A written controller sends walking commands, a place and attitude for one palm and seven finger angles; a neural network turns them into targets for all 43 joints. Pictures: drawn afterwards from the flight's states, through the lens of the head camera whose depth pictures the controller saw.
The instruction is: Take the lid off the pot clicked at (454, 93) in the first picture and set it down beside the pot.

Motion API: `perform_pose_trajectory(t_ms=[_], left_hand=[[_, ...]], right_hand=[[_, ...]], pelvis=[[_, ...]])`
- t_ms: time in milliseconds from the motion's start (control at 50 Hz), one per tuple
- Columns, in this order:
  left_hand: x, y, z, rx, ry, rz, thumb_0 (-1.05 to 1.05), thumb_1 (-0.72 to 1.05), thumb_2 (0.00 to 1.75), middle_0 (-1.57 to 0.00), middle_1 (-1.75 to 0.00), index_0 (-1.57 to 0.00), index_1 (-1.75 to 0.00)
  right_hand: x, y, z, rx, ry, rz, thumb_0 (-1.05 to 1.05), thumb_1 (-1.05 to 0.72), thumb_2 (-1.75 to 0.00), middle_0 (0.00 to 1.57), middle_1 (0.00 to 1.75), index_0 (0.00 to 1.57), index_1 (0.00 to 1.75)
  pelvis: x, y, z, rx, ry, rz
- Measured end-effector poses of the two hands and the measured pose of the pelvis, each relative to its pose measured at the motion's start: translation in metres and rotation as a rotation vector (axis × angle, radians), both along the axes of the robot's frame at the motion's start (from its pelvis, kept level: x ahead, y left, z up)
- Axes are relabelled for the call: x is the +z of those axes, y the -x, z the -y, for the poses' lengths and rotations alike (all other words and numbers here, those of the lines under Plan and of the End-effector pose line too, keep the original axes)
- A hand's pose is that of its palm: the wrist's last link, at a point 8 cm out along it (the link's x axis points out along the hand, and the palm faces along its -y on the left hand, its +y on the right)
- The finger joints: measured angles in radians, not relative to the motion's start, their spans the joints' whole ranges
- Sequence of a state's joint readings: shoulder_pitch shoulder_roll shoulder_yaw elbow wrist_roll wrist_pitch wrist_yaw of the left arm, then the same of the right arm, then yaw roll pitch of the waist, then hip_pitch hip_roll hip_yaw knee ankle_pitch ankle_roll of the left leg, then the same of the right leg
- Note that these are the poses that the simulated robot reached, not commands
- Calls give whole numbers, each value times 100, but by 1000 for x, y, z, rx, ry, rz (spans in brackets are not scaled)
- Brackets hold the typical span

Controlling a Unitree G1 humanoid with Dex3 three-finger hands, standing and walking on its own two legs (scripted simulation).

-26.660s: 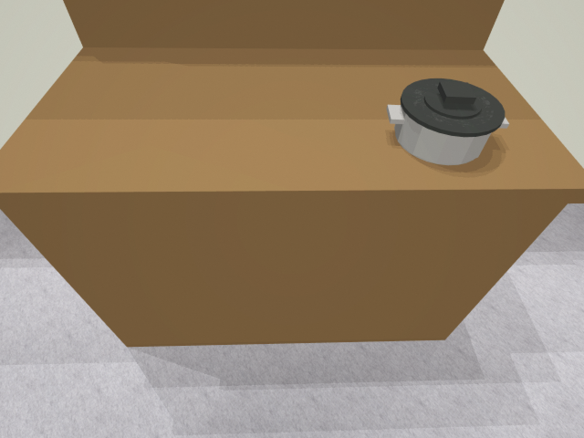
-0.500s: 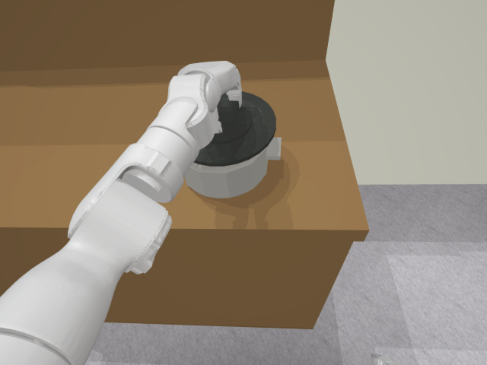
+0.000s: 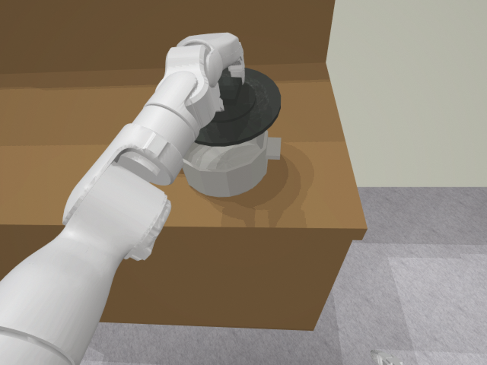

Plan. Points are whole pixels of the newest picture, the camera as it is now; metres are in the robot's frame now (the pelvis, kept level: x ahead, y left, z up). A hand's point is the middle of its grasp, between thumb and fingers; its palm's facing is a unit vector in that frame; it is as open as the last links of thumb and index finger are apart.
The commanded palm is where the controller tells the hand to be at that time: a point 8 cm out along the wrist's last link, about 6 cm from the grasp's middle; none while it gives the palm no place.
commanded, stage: lift the lid straight up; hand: left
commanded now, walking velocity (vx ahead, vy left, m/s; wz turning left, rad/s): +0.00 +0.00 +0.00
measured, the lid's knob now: (222, 90) +0.50 +0.01 +0.20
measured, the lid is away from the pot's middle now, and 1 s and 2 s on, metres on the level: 0.02 0.02 0.12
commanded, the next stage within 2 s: move the lid sideways beside the pot in 0.86 s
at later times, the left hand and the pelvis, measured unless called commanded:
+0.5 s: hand (200, 67) +0.47 +0.04 +0.26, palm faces -0.20 -0.03 -0.98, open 9.0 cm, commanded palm +0.47 +0.04 +0.34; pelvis -0.01 +0.00 +0.00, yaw +0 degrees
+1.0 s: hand (207, 52) +0.48 +0.02 +0.28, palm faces -0.18 -0.06 -0.98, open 9.0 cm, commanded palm +0.47 +0.04 +0.35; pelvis +0.00 +0.01 +0.00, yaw +0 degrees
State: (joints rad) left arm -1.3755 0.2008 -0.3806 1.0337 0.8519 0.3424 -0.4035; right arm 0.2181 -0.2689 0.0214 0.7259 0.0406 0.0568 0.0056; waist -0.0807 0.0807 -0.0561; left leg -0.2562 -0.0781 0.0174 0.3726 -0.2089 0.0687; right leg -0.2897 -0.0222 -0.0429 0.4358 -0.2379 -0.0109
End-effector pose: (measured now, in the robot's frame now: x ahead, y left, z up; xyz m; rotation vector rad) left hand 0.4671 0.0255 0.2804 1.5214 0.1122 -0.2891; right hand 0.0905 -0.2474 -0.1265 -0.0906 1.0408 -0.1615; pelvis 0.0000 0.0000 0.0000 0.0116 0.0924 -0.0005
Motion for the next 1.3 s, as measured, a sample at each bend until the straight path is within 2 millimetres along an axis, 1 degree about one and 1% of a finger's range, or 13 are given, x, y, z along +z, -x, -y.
perform_pose_trajectory(t_ms=[180,340,420,540,660,740,880,1020,1140,1300], left_hand=[[17,2,-3,6,15,23,4,11,99,-61,-90,-53,-78],[30,5,-14,32,13,37,4,12,99,-62,-90,-53,-78],[35,6,-16,36,-5,47,4,12,99,-62,-90,-53,-78],[44,6,-15,32,12,60,5,12,99,-63,-90,-53,-78],[57,3,-11,25,14,92,5,12,99,-63,-90,-53,-78],[62,2,-10,39,16,97,5,12,99,-63,-90,-53,-78],[58,0,-4,33,21,88,5,12,100,-63,-90,-53,-78],[56,-6,-4,36,18,82,5,12,100,-63,-90,-53,-78],[58,-10,-19,71,5,85,4,12,99,-63,-90,-53,-78],[54,-6,-42,93,-9,50,5,12,99,-63,-90,-53,-78]], right_hand=[[2,3,0,-6,6,18,0,-90,-90,20,30,20,30],[5,1,1,-2,14,32,1,-90,-90,20,30,20,30],[7,-2,0,5,20,38,1,-90,-90,20,30,20,30],[7,-3,-3,9,24,44,0,-90,-90,20,30,20,30],[5,0,-7,8,15,39,0,-90,-90,20,30,20,30],[2,3,-9,7,6,20,0,-90,-90,20,30,20,30],[0,5,-9,7,2,-1,1,-90,-90,20,30,20,30],[2,4,-5,-6,13,11,1,-90,-90,20,30,20,30],[4,2,-1,-13,18,12,0,-90,-90,20,30,20,30],[8,-7,2,7,29,17,1,-90,-90,20,30,20,30]], pelvis=[[0,3,0,-5,1,6],[0,4,-1,-5,2,10],[0,6,-3,2,2,9],[0,6,-5,3,3,3],[0,4,-7,1,3,-6],[0,3,-8,-2,3,-12],[0,2,-8,-1,4,-18],[0,0,-7,-9,4,-20],[1,-2,-5,-15,4,-19],[1,0,-3,0,6,-7]])
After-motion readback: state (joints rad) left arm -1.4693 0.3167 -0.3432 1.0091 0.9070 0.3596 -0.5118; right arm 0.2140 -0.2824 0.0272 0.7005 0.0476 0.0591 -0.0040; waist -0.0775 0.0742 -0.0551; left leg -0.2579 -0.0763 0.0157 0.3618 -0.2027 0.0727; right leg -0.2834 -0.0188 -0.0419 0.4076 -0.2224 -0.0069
